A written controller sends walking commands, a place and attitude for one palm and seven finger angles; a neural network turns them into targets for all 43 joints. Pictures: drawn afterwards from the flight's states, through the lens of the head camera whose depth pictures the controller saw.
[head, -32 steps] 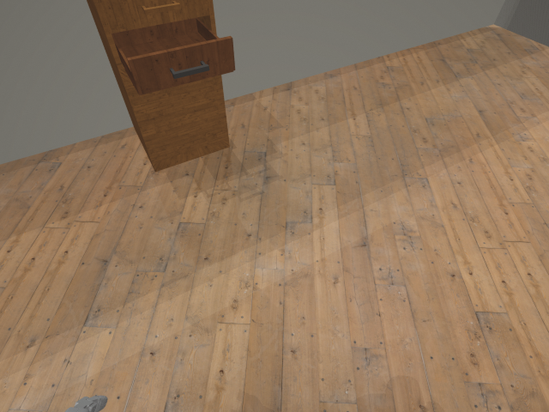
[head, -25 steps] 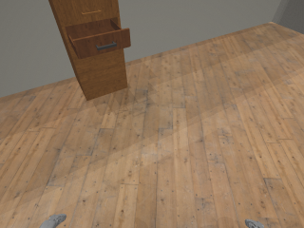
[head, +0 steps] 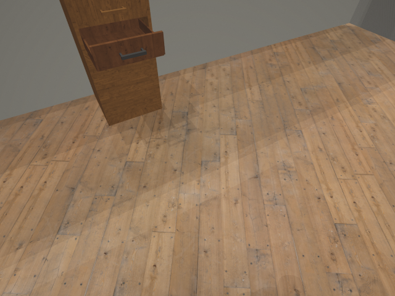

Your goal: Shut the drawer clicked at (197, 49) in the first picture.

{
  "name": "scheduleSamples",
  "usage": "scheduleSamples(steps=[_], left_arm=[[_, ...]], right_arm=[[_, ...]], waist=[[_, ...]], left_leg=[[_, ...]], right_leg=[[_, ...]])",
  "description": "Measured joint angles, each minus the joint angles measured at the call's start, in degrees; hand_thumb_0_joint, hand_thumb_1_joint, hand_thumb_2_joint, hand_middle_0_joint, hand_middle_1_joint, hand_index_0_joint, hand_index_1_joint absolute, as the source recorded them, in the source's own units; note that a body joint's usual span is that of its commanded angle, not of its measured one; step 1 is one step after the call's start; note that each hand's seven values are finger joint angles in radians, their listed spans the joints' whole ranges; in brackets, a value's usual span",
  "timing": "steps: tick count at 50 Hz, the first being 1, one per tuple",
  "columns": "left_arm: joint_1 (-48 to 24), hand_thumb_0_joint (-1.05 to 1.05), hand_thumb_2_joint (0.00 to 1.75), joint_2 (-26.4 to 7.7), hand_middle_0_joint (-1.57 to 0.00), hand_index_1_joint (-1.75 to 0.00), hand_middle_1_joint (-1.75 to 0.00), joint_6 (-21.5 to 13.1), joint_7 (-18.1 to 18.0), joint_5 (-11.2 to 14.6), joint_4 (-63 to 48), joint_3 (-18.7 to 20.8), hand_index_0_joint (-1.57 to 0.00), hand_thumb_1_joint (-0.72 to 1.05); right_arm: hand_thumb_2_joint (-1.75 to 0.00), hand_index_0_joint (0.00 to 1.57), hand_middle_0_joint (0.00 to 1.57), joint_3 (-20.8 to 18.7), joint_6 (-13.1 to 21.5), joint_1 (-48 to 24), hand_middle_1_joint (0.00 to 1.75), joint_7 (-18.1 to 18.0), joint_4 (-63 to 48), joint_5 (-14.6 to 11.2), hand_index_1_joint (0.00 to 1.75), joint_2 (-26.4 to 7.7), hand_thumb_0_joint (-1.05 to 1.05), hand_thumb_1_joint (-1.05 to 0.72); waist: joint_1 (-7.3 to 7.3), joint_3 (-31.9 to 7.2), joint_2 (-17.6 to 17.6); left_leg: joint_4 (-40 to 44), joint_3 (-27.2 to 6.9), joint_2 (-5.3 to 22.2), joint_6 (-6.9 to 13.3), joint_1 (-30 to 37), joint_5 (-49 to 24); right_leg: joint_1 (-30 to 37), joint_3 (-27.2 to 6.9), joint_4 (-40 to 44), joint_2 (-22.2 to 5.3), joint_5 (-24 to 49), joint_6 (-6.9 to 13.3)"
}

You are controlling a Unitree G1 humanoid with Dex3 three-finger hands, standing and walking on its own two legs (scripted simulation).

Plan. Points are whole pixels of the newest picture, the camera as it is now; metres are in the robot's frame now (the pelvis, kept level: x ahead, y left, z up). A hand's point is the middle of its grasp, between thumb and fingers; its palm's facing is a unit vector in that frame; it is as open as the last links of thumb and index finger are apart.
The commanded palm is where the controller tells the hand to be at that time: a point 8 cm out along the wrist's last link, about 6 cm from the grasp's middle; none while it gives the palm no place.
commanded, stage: stand and wait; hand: left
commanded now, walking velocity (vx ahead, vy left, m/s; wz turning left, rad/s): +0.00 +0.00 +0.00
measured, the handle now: (132, 53) +1.24 +0.41 -0.13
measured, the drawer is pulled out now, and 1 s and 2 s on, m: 0.24 0.24 0.24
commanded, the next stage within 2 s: look at it before walking up in 0.34 s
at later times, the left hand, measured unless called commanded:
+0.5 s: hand out of the picture +0.06 +0.24 -0.16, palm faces -0.03 -0.95 -0.31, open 7.4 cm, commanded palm none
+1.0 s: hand out of the picture +0.06 +0.24 -0.16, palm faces -0.03 -0.95 -0.31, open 7.4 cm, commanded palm none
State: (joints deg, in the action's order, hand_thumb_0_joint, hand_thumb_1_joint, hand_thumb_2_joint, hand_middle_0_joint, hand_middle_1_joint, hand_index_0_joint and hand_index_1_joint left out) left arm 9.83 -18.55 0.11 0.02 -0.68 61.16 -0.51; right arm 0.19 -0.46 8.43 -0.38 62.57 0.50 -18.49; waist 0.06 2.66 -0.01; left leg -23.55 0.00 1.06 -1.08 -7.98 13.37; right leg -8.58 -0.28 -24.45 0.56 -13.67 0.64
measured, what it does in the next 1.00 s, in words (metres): stands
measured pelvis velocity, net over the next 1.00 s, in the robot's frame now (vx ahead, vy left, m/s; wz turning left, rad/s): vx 0.00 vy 0.00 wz -0.01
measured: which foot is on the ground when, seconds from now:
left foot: down 0.00-1.00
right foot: down 0.00-1.00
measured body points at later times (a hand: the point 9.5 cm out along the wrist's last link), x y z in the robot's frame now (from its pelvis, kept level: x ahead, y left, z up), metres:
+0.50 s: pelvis -0.01 +0.00 +0.00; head -0.01 +0.00 +0.45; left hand +0.06 +0.29 -0.13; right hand +0.05 -0.28 -0.14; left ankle -0.01 +0.13 -0.74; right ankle +0.00 -0.11 -0.74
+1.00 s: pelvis +0.00 +0.00 +0.00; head +0.00 +0.00 +0.45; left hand +0.06 +0.29 -0.13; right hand +0.06 -0.28 -0.14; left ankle -0.01 +0.13 -0.74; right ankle +0.00 -0.11 -0.74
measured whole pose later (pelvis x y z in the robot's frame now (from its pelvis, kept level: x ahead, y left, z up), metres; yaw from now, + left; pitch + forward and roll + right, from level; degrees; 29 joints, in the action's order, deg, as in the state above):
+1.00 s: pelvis +0.00 +0.00 +0.00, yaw +0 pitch -2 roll +0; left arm 9.5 -17.8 -0.4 -0.1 -0.9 62.4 -0.4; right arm 0.2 0.3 7.8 -0.4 63.8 0.4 -17.4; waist 0.2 1.9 0.0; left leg -21.3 0.5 0.9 -0.8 -7.3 11.9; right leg -8.1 -0.8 -22.4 0.4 -12.1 0.3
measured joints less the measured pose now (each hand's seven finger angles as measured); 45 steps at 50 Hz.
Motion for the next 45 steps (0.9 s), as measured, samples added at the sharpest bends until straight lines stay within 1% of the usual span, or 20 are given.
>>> scheduleSamples(steps=[22, 45], left_arm=[[-0.98, 0.01, 0.9, 0.89, -0.2, -0.3, -0.3, -0.35, -0.03, -0.14, 0.68, -0.02, -0.21, 0.91], [-0.36, 0.01, 0.9, 0.76, -0.2, -0.3, -0.3, -0.49, -0.11, -0.22, 1.21, 0.14, -0.21, 0.91]], right_arm=[[-0.9, 0.2, 0.21, 0.02, 0.63, 0.31, 0.3, 0.18, 1.37, -0.02, 0.3, 1.38, 0.01, -0.91], [-0.9, 0.2, 0.2, -0.07, 0.79, -0.53, 0.3, 0.04, 1.22, -0.12, 0.3, 1.04, 0.01, -0.91]], waist=[[-0.17, -0.72, 0.01], [0.15, -0.68, 0.09]], left_leg=[[1.02, 0.46, -0.1, 0.16, -0.54, -1.31], [1.99, 0.46, -0.21, 0.26, 0.4, -1.41]], right_leg=[[-0.79, -0.46, 0.82, -0.1, 1.35, -0.21], [0.18, -0.47, 1.83, -0.22, 1.46, -0.35]])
